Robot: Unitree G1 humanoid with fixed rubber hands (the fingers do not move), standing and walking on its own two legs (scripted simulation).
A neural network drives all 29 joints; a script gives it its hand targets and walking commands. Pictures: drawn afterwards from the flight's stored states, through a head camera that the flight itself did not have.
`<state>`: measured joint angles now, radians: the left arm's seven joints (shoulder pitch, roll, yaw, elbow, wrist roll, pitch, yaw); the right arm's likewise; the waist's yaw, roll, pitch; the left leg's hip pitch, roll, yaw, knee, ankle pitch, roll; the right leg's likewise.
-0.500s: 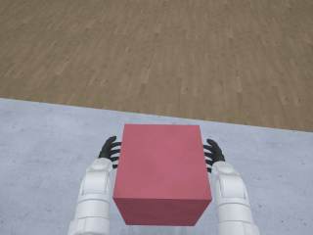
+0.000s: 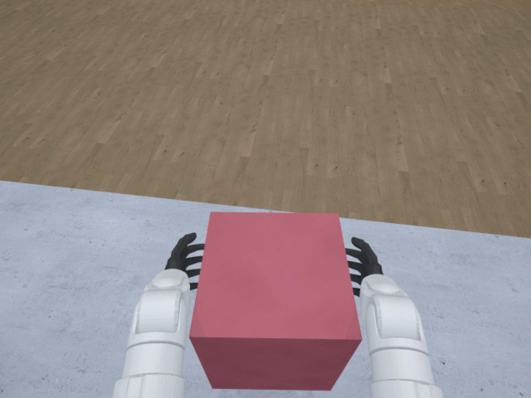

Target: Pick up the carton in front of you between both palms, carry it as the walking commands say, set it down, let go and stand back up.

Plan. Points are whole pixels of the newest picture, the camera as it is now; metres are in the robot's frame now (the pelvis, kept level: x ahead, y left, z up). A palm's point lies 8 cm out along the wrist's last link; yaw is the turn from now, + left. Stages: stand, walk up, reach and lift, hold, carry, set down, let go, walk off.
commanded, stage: hold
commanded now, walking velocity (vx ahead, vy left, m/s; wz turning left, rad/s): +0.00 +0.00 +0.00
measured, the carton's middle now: (272, 304) +0.29 +0.00 -0.03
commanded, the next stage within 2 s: carry in 0.94 s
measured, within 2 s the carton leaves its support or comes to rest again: neither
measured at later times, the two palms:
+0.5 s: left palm (178, 278) +0.28 +0.15 +0.05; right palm (371, 282) +0.29 -0.15 +0.05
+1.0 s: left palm (178, 278) +0.29 +0.15 +0.05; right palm (370, 282) +0.29 -0.15 +0.05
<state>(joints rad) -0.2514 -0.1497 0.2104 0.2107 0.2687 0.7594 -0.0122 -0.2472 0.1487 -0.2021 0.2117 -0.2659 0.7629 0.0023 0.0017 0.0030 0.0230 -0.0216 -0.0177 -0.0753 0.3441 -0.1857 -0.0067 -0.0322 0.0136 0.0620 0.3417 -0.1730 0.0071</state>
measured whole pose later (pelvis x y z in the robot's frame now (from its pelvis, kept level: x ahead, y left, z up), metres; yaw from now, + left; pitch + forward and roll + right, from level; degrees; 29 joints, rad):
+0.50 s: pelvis -0.01 +0.00 +0.00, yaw +0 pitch -8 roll +0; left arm -0.29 -0.16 0.24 0.23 0.29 0.75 -0.02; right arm -0.29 0.16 -0.23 0.24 -0.28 0.76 0.01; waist 0.00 0.00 0.04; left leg -0.04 -0.02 -0.08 0.37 -0.19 -0.01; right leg -0.04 0.02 0.06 0.37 -0.18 0.00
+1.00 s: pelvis +0.00 +0.00 +0.00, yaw +0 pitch -4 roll +0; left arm -0.23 -0.15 0.19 0.18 0.26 0.78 -0.01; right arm -0.23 0.15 -0.19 0.18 -0.25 0.79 0.00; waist 0.00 0.00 -0.04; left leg -0.13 -0.02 -0.08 0.45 -0.28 -0.01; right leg -0.14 0.02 0.05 0.44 -0.26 0.01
